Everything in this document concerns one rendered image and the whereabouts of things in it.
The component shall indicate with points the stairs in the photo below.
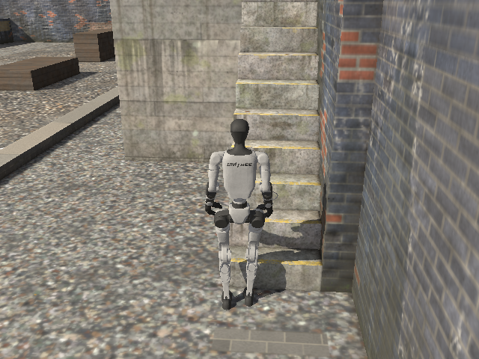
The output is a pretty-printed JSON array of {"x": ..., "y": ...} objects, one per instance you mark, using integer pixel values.
[{"x": 277, "y": 94}]

